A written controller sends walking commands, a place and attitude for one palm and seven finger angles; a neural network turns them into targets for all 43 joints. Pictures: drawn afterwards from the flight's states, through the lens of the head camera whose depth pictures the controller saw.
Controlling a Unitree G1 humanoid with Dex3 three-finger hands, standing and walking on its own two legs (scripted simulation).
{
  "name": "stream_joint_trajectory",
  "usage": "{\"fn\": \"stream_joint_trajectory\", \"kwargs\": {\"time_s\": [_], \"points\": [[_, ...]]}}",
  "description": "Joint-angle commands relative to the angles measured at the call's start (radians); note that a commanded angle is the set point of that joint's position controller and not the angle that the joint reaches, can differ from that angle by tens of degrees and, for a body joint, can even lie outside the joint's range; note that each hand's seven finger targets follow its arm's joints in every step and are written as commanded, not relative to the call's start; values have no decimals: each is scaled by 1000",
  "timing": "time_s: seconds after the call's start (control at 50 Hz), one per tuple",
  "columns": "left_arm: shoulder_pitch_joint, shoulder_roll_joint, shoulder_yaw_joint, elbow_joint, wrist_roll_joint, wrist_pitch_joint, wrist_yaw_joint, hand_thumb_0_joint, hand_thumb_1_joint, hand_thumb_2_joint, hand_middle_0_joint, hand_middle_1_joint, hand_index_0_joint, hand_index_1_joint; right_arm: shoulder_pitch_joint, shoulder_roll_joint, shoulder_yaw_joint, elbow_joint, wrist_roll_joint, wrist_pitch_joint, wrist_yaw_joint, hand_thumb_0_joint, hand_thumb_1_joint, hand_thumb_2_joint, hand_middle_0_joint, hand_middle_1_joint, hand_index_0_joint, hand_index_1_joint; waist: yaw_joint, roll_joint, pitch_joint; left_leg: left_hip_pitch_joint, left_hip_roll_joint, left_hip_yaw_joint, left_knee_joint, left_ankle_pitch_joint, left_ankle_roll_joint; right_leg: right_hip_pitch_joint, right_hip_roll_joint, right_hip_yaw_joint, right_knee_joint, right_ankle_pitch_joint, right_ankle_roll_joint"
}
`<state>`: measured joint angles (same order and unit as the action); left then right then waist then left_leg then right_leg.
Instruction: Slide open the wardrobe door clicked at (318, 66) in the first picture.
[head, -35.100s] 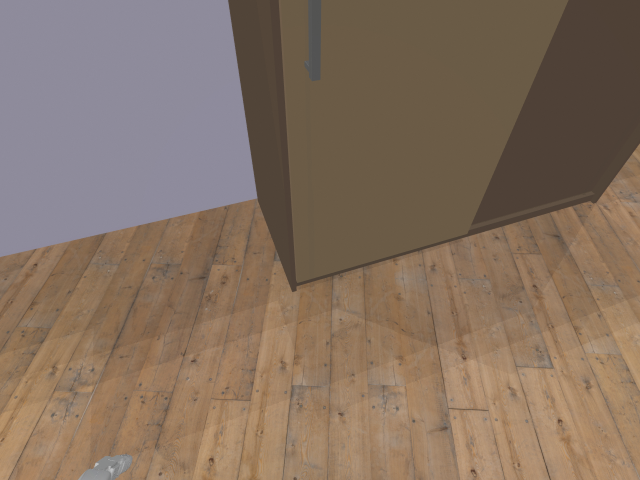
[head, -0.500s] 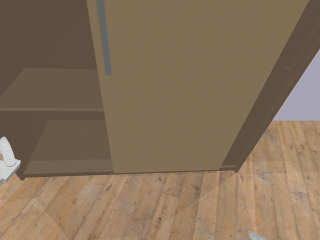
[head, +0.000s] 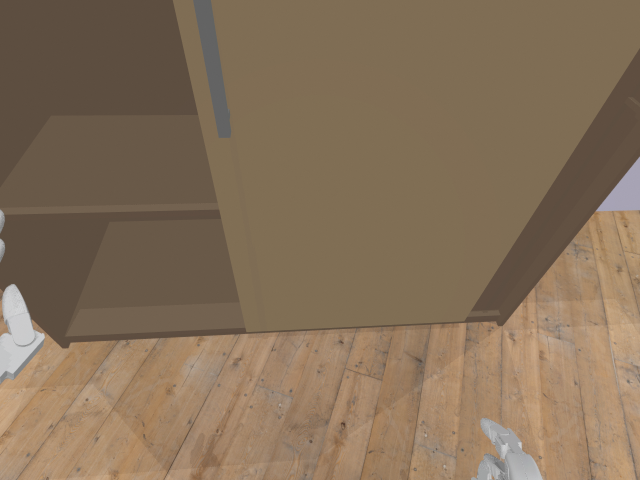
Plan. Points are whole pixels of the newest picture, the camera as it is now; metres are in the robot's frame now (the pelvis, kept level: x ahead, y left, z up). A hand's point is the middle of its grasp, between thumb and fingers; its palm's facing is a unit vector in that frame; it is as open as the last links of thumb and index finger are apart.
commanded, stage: stop stepping back and stand still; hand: left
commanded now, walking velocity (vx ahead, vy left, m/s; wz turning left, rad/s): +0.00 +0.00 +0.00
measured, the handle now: (212, 47) +0.63 +0.21 +0.23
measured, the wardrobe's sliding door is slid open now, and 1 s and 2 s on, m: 0.59 0.59 0.59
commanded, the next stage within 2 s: let the arm hang, fingers relaxed in 0.28 s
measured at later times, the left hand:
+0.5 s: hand (95, 392) +0.20 +0.28 +0.01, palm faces +0.16 -0.87 -0.47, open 7.4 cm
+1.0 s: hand out of the picture -0.02 +0.23 -0.16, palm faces +0.00 -0.96 -0.26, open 7.3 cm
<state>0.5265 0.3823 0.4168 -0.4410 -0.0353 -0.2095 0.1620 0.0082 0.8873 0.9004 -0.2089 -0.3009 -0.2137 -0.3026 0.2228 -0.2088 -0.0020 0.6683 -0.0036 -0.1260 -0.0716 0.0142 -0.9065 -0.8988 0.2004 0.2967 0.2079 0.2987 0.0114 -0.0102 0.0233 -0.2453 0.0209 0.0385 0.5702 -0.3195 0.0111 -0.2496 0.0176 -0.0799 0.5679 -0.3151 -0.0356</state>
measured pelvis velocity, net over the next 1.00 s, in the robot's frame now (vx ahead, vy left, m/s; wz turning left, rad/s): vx -0.03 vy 0.02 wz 0.02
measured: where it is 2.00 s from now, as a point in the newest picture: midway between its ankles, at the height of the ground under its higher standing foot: outside the picture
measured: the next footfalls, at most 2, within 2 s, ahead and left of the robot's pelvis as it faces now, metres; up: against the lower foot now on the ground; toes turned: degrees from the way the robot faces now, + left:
none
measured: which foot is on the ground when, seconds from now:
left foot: down 0.00-1.00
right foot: down 0.00-1.00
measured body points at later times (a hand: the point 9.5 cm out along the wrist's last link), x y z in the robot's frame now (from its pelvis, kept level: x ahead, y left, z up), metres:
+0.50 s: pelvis -0.01 +0.02 +0.00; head +0.00 +0.00 +0.45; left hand +0.19 +0.33 +0.04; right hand +0.16 -0.23 -0.10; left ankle -0.01 +0.11 -0.73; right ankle -0.01 -0.09 -0.73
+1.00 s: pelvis -0.03 +0.02 +0.01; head -0.01 +0.01 +0.46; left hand -0.02 +0.28 -0.14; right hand -0.03 -0.23 -0.15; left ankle -0.01 +0.11 -0.73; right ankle -0.01 -0.09 -0.73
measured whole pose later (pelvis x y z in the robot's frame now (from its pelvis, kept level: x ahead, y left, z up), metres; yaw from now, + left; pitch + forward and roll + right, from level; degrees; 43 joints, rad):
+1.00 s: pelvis -0.03 +0.02 +0.01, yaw +1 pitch +0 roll -1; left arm 0.26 0.24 0.01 1.08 0.02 0.02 0.01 0.00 0.92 0.90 -0.20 -0.30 -0.20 -0.30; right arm 0.28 -0.21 0.00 1.07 -0.02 0.03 -0.01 0.01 -0.91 -0.90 0.20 0.30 0.20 0.30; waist -0.01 0.02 0.04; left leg -0.25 -0.01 0.04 0.47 -0.22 0.04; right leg -0.23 -0.01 -0.08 0.43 -0.19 -0.01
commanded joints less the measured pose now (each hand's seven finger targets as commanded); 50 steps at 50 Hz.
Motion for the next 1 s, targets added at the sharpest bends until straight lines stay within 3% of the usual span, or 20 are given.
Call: {"fn": "stream_joint_trajectory", "kwargs": {"time_s": [0.0, 0.04, 0.1, 0.14, 0.18, 0.28, 0.34, 0.36, 0.38, 0.4, 0.44, 0.48, 0.52, 0.56, 0.6, 0.66, 0.74, 0.82, 0.86, 0.98], "points": [[-117, 199, 92, -270, 10, -71, 17, 0, 900, 900, -200, -300, -200, -300, -104, -116, -34, -184, -1, -63, -17, 0, -900, -900, 200, 300, 200, 300, 0, 170, -75, 26, 169, -190, -203, 431, 61, 44, -33, 78, -44, 204, 45], [-133, 213, 102, -292, 18, -77, 15, 0, 900, 900, -200, -300, -200, -300, -94, -117, -32, -184, -4, -67, -10, 0, -900, -900, 200, 300, 200, 300, 0, 212, -101, 36, 140, -133, -156, 582, 33, 101, -39, 67, -60, 313, 35], [-62, 199, 108, -264, 11, -74, 14, 0, 900, 900, -200, -300, -200, -300, -76, -117, -42, -195, 2, -63, 1, 0, -900, -900, 200, 300, 200, 300, -6, 137, -184, 49, 97, -66, -81, 608, -1, 193, -71, 101, -80, 536, 17], [-10, 192, 118, -242, 1, -69, 13, 0, 900, 900, -200, -300, -200, -300, -68, -118, -44, -207, 5, -53, 7, 0, -900, -900, 200, 300, 200, 300, -10, 93, -222, 38, 81, -53, -67, 577, -8, 228, -87, 120, -80, 609, 10], [57, 198, 139, -197, -10, -62, 11, 0, 900, 900, -200, -300, -200, -300, -71, -116, -43, -215, 5, -42, 6, 0, -900, -900, 200, 300, 200, 300, -9, 88, -214, 24, 78, -49, -81, 538, -11, 223, -92, 122, -89, 609, 11], [42, 210, 149, -199, -20, -56, 6, 0, 900, 900, -200, -300, -200, -300, -87, -119, -37, -229, 6, -23, -5, 0, -900, -900, 200, 300, 200, 300, -11, 62, -198, 7, 84, -61, -116, 499, -6, 209, -79, 110, -99, 559, 22], [19, 191, 118, -200, -19, -50, 5, 0, 900, 900, -200, -300, -200, -300, -85, -120, -35, -230, 6, -22, -11, 0, -900, -900, 200, 300, 200, 300, -11, 67, -193, 12, 86, -62, -127, 473, -3, 200, -75, 111, -104, 526, 28], [-97, 44, -321, 511, 49, 104, -122, 0, 900, 900, -200, -300, -200, -300, -170, -300, -74, -44, 32, -55, 83, 0, -900, -900, 200, 300, 200, 300, -51, 68, -82, -30, 95, -51, 13, 539, -2, 32, -179, 52, -6, 593, 5], [-111, 30, -303, 551, 61, 175, -147, 0, 900, 900, -200, -300, -200, -300, -92, -272, -94, -19, 12, -9, 83, 0, -900, -900, 200, 300, 200, 300, -41, 71, -150, 34, 109, -62, -15, 543, -13, -12, -168, 112, -39, 481, -10], [-119, 36, -298, 551, 60, 200, -155, 0, 900, 900, -200, -300, -200, -300, -72, -283, -94, -32, 9, 17, 77, 0, -900, -900, 200, 300, 200, 300, -41, 85, -116, 16, 128, -78, -45, 464, 4, -39, -147, 84, -34, 332, -5], [-188, 28, -315, 652, 64, 199, -164, 0, 900, 900, -200, -300, -200, -300, -86, -264, -69, -19, -6, 47, 76, 0, -900, -900, 200, 300, 200, 300, -21, 45, -86, -116, 160, -154, -112, 337, 61, -29, -102, 55, 35, 121, 8], [-229, 30, -334, 765, 68, 199, -165, 0, 900, 900, -200, -300, -200, -300, -93, -248, -50, -4, -19, 64, 74, 0, -900, -900, 200, 300, 200, 300, -9, -68, -87, -132, 152, -184, -128, 350, 72, 22, -93, 69, 24, 130, 10], [-254, 43, -345, 888, 68, 199, -163, 0, 900, 900, -200, -300, -200, -300, -92, -247, -43, 24, -24, 78, 71, 0, -900, -900, 200, 300, 200, 300, -5, -135, -107, -116, 111, -160, -102, 303, 57, 49, -127, 109, -28, 181, -1], [-291, 42, -361, 1003, 68, 203, -159, 0, 900, 900, -200, -300, -200, -300, -70, -219, -36, 70, -26, 98, 68, 0, -900, -900, 200, 300, 200, 300, -20, -173, -102, -68, 57, -124, -70, 209, 38, 12, -172, 165, -95, 163, -25], [-319, 24, -381, 1092, 61, 211, -155, 0, 900, 900, -200, -300, -200, -300, -49, -175, -21, 113, -28, 116, 69, 0, -900, -900, 200, 300, 200, 300, -34, -85, -87, -16, 29, -96, -67, 139, 24, -44, -196, 193, -159, 74, -41], [-320, 7, -393, 1205, 55, 212, -152, 0, 900, 900, -200, -300, -200, -300, -42, -150, -12, 173, -29, 127, 66, 0, -900, -900, 200, 300, 200, 300, -33, 96, -51, -21, 39, -110, -131, 73, 24, -51, -159, 181, -189, -39, -27], [-278, -2, -380, 1319, 53, 204, -148, 0, 900, 900, -200, -300, -200, -300, -21, -153, -21, 229, -28, 127, 58, 0, -900, -900, 200, 300, 200, 300, -12, 194, -73, -82, 60, -128, -183, 10, 28, 65, -137, 148, -203, -7, -17], [-293, -7, -384, 1396, 50, 196, -148, 0, 900, 900, -200, -300, -200, -300, 30, -153, -27, 283, -22, 127, 51, 0, -900, -900, 200, 300, 200, 300, -21, 91, -63, -54, 71, -129, -191, 35, 27, 63, -141, 145, -236, 6, -19], [-299, -8, -386, 1424, 50, 197, -147, 0, 900, 900, -200, -300, -200, -300, 42, -156, -29, 306, -21, 128, 50, 0, -900, -900, 200, 300, 200, 300, -23, 49, -23, -54, 74, -132, -209, 16, 28, 41, -136, 141, -249, -17, -18], [-298, -9, -386, 1483, 52, 196, -144, 0, 900, 900, -200, -300, -200, -300, 62, -157, -30, 355, -20, 124, 50, 0, -900, -900, 200, 300, 200, 300, -17, -5, 24, -55, 83, -132, -255, -1, 35, 31, -129, 134, -259, -28, -8]]}}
